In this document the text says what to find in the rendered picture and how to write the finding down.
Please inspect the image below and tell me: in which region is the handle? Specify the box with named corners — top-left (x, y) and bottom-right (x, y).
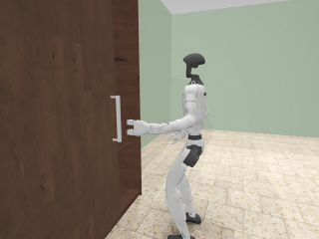
top-left (111, 96), bottom-right (122, 142)

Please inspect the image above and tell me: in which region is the wardrobe door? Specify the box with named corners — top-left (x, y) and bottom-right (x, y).
top-left (0, 0), bottom-right (121, 239)

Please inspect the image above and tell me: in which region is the humanoid robot torso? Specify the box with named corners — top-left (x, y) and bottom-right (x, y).
top-left (181, 81), bottom-right (206, 155)

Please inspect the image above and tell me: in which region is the robot right upper arm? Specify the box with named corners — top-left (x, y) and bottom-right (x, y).
top-left (204, 102), bottom-right (209, 119)

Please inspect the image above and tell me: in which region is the robot left upper arm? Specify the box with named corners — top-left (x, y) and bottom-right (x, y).
top-left (183, 85), bottom-right (199, 128)

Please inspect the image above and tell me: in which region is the robot left hand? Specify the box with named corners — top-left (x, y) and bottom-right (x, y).
top-left (127, 119), bottom-right (149, 136)

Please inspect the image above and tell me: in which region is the robot left forearm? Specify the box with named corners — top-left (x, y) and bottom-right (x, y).
top-left (148, 116), bottom-right (194, 134)

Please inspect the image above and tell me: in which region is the robot right foot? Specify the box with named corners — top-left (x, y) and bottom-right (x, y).
top-left (185, 212), bottom-right (201, 224)

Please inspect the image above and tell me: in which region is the robot right hand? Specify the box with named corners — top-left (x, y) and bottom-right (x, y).
top-left (167, 130), bottom-right (186, 145)

